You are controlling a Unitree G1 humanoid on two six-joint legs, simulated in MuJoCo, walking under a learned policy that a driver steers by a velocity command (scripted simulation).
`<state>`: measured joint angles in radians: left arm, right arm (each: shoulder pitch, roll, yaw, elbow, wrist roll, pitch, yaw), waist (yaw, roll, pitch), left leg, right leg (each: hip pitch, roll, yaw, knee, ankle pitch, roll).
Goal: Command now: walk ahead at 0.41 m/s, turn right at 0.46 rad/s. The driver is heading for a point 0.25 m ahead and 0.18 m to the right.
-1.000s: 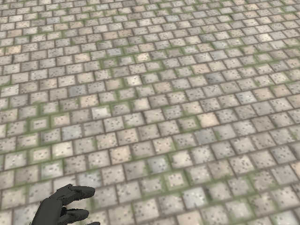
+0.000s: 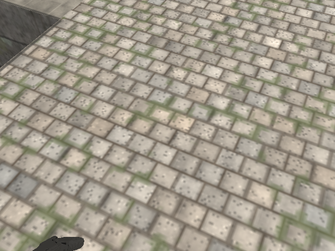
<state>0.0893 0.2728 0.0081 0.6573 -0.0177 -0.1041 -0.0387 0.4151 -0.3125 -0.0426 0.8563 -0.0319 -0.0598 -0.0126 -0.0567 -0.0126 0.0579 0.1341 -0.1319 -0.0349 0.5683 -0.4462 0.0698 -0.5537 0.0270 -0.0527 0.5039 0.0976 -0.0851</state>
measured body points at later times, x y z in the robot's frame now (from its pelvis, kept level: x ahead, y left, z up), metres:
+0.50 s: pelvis +0.22 +0.00 +0.02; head +0.24 -0.01 +0.47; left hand +0.41 +0.23 -0.08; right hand +0.34 -0.29 -0.07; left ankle +0.32 +0.12 -0.71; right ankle +0.18 -0.08 -0.71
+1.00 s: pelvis +0.26 +0.01 +0.02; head +0.27 +0.01 +0.47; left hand +0.43 +0.23 -0.09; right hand +0.37 -0.27 -0.07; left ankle +0.32 +0.12 -0.71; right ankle +0.19 -0.08 -0.71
